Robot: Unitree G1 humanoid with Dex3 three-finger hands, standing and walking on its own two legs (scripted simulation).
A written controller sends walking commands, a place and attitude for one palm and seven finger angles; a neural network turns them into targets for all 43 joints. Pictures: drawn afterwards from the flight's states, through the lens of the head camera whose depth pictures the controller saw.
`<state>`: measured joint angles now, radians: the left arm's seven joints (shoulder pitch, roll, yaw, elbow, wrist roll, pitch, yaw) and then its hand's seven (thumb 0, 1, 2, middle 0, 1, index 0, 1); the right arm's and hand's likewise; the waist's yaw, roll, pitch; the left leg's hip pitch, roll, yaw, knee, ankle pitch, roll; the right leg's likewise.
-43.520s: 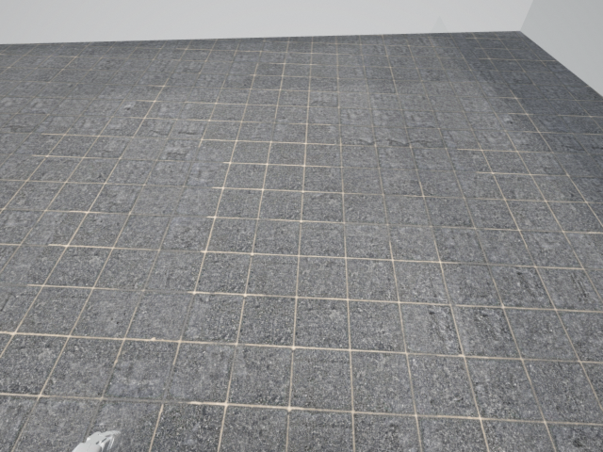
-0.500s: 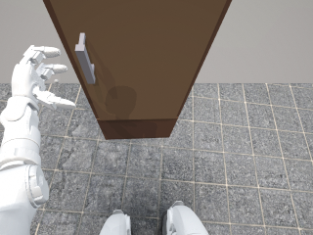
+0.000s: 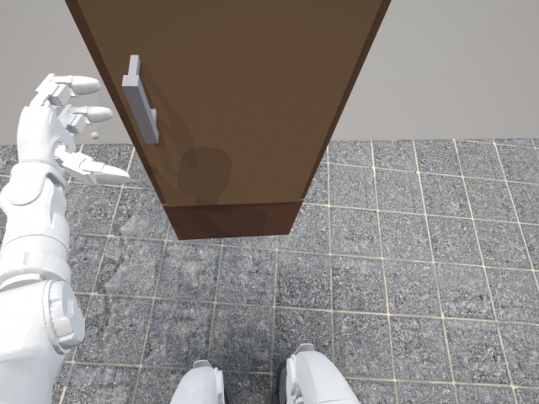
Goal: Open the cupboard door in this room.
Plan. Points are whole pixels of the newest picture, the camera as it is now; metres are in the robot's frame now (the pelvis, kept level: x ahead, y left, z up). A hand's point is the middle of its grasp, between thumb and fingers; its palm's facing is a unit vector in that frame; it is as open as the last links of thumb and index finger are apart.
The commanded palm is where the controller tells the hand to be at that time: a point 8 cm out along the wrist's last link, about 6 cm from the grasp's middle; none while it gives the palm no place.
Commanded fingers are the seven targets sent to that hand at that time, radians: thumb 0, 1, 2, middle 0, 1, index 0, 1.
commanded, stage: move the hooked fingers beside the handle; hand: left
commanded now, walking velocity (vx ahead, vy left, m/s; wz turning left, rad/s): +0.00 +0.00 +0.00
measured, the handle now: (143, 102) +0.54 +0.16 +0.06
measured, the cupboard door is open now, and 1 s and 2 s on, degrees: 0 0 0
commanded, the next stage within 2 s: slide the fingers in behind the handle in 0.12 s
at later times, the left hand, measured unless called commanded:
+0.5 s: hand (117, 135) +0.49 +0.19 +0.05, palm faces +0.00 -1.00 -0.02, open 13.9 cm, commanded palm +0.47 +0.23 +0.05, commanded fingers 0.00 -0.50 0.30 -0.30 -1.20 -0.30 -1.20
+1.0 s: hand (143, 132) +0.49 +0.15 +0.05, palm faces +0.01 -1.00 -0.04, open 13.9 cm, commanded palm +0.46 +0.20 +0.05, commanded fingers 0.00 -0.50 0.30 -0.30 -1.20 -0.30 -1.20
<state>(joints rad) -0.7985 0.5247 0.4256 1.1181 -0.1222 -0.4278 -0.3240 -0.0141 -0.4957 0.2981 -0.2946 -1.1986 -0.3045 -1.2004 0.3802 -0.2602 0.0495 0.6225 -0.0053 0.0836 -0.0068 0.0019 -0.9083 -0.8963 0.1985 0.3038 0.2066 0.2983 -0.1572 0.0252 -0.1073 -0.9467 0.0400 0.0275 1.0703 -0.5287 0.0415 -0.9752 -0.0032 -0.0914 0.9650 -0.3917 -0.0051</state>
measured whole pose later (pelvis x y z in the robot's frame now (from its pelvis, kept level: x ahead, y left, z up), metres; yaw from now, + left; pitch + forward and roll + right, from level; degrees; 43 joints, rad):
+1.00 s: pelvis +0.00 -0.02 +0.00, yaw +0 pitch +23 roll -2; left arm -0.81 0.41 0.35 1.10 -0.09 -0.47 -0.19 -0.01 -0.49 0.30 -0.29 -1.20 -0.31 -1.21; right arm 0.37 -0.26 0.03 0.63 -0.01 0.06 0.01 0.00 -0.91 -0.90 0.20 0.30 0.21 0.30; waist -0.16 0.03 -0.11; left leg -0.94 0.04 0.03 1.06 -0.52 0.02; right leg -0.99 0.00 -0.08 0.99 -0.40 -0.03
